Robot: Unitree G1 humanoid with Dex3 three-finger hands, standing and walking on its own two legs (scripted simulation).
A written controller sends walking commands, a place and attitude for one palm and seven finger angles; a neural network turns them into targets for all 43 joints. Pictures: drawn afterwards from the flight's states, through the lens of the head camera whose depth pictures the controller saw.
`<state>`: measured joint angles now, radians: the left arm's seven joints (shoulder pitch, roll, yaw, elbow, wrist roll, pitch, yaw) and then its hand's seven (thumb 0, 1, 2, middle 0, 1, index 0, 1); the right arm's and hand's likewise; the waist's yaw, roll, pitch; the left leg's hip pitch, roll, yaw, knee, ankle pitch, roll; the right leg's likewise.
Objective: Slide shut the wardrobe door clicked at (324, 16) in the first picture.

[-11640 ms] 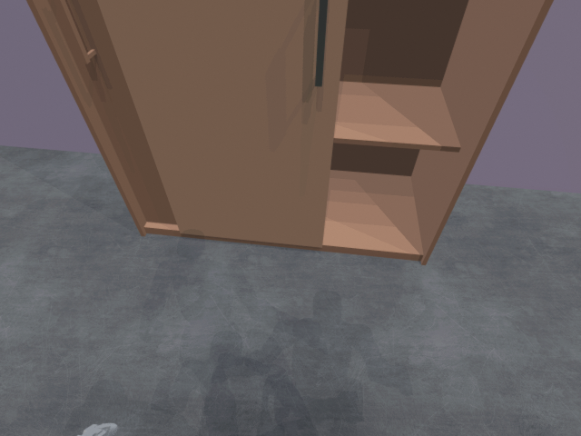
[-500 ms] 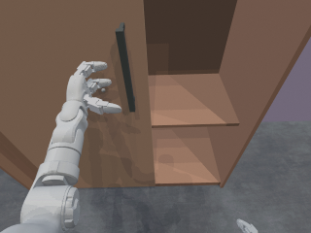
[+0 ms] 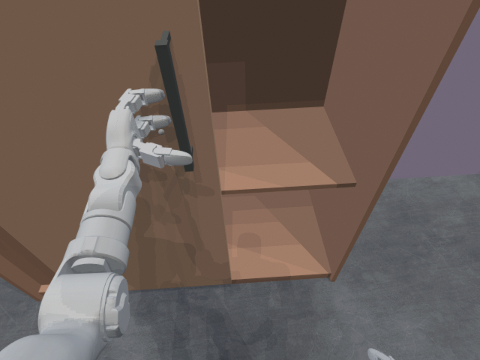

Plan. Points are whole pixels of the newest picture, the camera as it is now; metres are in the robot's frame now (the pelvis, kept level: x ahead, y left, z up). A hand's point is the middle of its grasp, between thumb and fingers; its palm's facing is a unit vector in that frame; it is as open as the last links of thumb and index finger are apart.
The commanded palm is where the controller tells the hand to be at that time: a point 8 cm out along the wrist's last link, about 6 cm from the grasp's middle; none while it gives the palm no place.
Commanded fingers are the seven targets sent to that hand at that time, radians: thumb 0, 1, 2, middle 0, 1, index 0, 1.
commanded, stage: feel for the door with the fingertips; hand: left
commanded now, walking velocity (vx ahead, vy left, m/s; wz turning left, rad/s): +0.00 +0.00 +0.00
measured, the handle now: (179, 110) +0.51 +0.12 +0.17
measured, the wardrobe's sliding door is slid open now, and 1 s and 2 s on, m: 0.43 0.43 0.43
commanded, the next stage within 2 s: slide the fingers in behind the handle in 0.40 s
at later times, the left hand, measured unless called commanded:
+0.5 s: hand (159, 123) +0.46 +0.14 +0.17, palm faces +0.08 -1.00 +0.00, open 14.0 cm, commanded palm +0.43 +0.19 +0.16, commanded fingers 0.00 -0.50 0.30 -0.30 -1.20 -0.30 -1.20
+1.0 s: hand (163, 134) +0.44 +0.13 +0.17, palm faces +0.07 -1.00 +0.01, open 14.0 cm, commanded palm +0.41 +0.18 +0.16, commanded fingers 0.00 -0.50 0.30 -0.30 -1.20 -0.30 -1.20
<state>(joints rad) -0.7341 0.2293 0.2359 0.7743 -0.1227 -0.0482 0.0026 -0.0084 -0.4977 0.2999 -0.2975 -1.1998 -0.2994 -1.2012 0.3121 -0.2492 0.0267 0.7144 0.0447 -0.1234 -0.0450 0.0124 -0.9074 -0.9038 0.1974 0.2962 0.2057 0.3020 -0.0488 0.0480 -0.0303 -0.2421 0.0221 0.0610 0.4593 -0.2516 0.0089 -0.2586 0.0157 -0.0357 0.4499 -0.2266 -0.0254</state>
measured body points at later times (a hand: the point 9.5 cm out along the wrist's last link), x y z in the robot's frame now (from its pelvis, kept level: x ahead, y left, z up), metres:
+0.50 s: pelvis +0.00 +0.01 +0.00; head +0.02 -0.01 +0.45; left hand +0.45 +0.20 +0.18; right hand +0.07 -0.25 -0.12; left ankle -0.01 +0.11 -0.74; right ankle +0.00 -0.10 -0.74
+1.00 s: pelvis +0.00 +0.01 +0.00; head +0.01 +0.00 +0.45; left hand +0.43 +0.19 +0.17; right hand +0.11 -0.23 -0.12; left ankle -0.01 +0.11 -0.74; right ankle +0.00 -0.10 -0.74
